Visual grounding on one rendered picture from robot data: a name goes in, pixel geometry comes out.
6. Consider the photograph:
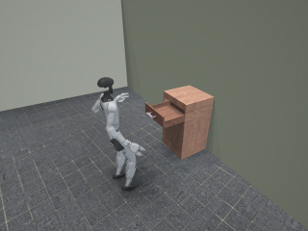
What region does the right robot upper arm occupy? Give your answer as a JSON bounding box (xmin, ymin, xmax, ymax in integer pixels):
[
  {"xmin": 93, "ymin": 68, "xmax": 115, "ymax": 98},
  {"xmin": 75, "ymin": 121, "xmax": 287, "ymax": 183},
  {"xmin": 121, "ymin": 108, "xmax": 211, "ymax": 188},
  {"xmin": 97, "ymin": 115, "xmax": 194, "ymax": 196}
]
[{"xmin": 106, "ymin": 102, "xmax": 117, "ymax": 134}]

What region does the robot left hand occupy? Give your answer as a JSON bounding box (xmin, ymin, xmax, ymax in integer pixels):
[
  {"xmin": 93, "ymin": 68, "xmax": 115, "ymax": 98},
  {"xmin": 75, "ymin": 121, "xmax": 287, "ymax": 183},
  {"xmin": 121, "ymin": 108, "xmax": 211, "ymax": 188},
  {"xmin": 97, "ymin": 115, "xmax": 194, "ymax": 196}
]
[{"xmin": 115, "ymin": 92, "xmax": 129, "ymax": 103}]

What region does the drawer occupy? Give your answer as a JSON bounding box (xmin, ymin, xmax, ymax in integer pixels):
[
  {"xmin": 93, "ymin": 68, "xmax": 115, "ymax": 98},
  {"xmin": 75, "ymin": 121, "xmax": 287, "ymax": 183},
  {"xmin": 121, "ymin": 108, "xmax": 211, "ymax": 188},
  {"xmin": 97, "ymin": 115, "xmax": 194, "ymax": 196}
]
[{"xmin": 145, "ymin": 101, "xmax": 185, "ymax": 128}]

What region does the robot torso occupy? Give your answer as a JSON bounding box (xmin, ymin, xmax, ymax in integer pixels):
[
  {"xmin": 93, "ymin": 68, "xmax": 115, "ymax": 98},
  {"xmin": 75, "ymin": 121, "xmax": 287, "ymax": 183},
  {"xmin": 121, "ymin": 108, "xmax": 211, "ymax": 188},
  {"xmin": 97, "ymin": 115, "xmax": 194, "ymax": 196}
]
[{"xmin": 100, "ymin": 98, "xmax": 120, "ymax": 144}]

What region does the humanoid robot head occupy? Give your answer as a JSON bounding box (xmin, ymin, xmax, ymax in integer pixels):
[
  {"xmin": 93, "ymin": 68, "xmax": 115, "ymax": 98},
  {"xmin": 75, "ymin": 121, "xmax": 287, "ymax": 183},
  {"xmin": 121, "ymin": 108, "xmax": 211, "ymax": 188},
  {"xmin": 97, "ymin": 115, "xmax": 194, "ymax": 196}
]
[{"xmin": 97, "ymin": 77, "xmax": 114, "ymax": 103}]

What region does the cabinet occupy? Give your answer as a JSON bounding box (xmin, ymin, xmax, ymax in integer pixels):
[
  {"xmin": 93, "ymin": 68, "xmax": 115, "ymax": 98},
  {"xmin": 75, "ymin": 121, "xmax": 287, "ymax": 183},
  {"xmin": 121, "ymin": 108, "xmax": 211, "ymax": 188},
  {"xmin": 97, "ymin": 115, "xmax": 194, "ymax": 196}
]
[{"xmin": 162, "ymin": 85, "xmax": 215, "ymax": 160}]

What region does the left robot upper arm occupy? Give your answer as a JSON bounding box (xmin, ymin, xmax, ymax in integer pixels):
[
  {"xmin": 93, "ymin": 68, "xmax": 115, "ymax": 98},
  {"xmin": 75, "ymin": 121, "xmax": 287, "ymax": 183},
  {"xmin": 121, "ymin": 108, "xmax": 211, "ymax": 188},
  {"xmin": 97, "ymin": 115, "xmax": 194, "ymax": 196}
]
[{"xmin": 91, "ymin": 93, "xmax": 104, "ymax": 114}]

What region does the right robot forearm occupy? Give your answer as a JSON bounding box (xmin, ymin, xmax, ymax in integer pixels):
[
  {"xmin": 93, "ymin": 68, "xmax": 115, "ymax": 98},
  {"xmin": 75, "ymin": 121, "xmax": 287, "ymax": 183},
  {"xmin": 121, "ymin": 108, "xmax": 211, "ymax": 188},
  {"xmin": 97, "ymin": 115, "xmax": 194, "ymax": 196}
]
[{"xmin": 108, "ymin": 127, "xmax": 131, "ymax": 148}]

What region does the robot right hand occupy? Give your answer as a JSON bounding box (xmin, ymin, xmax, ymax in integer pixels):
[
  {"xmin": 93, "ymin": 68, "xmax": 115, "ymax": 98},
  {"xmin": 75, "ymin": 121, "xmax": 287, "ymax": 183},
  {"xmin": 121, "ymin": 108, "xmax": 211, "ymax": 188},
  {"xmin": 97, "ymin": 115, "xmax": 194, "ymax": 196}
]
[{"xmin": 129, "ymin": 142, "xmax": 145, "ymax": 156}]

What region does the handle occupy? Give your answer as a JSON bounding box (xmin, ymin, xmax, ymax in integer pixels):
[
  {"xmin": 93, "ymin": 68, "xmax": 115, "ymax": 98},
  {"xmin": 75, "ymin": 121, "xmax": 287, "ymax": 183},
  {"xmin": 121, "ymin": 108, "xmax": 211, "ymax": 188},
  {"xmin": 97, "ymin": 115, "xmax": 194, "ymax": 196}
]
[{"xmin": 146, "ymin": 112, "xmax": 156, "ymax": 119}]

